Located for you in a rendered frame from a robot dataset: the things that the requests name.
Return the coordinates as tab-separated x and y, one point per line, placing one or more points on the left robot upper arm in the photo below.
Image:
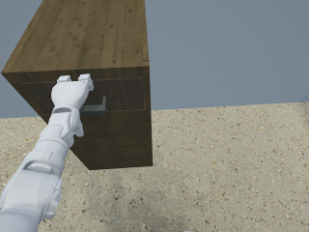
32	198

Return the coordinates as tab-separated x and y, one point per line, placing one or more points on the cabinet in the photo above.
106	39

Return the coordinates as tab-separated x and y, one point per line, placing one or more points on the left robot forearm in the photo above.
50	151

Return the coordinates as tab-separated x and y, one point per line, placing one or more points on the robot left hand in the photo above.
73	93

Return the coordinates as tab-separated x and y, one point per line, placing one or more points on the drawer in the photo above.
121	93

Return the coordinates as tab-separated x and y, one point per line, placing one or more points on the handle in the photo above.
94	110

